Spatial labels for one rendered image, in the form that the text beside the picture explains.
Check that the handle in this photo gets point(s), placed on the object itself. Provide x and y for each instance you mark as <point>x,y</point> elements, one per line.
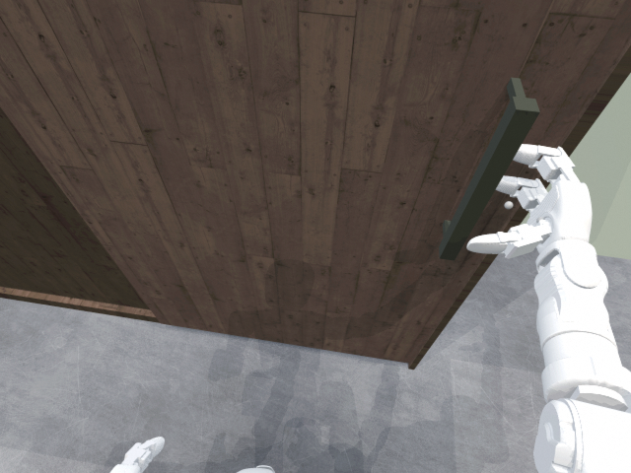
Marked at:
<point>516,122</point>

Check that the robot left hand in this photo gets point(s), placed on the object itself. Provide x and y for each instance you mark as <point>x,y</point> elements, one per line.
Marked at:
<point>139,456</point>

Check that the wardrobe door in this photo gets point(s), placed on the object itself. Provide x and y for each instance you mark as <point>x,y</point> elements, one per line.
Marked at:
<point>45,244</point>
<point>281,169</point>

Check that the robot right upper arm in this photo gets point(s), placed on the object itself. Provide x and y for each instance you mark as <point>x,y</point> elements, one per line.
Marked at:
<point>579,437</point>

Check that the robot right hand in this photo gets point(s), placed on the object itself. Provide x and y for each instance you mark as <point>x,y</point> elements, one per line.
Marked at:
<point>566,208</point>

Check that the right robot forearm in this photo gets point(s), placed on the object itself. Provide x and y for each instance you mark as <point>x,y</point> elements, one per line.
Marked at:
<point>579,350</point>

